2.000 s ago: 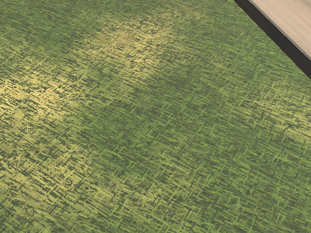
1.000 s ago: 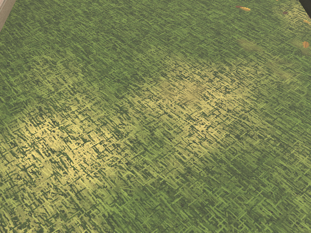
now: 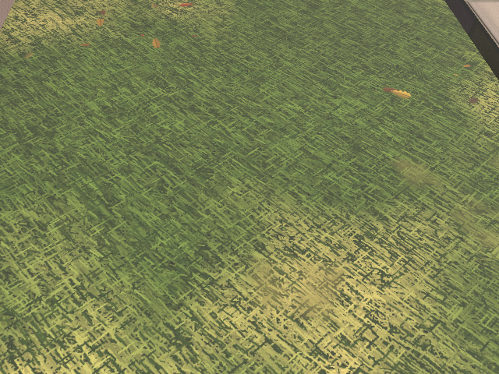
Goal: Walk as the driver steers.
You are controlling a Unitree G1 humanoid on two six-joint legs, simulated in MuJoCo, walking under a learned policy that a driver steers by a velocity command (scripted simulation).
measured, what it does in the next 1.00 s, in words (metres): walks ahead: right foot, then left foot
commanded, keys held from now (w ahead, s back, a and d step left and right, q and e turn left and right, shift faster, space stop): w+e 0.06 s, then e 0.44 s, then no key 0.04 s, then q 0.46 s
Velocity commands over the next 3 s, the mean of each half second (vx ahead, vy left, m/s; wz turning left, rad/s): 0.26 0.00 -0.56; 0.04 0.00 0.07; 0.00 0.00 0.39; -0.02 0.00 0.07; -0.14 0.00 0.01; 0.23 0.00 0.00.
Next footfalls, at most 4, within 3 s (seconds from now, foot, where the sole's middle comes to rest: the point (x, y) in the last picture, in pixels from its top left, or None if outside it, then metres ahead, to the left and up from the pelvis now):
0.28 right None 0.27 -0.12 -0.78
0.82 left None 0.26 0.07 -0.78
1.20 right None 0.22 -0.14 -0.78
1.58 left None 0.20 0.07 -0.78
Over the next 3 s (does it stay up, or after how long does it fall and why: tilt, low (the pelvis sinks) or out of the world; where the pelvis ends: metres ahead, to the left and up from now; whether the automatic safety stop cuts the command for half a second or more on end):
stays up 0.11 -0.10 -0.01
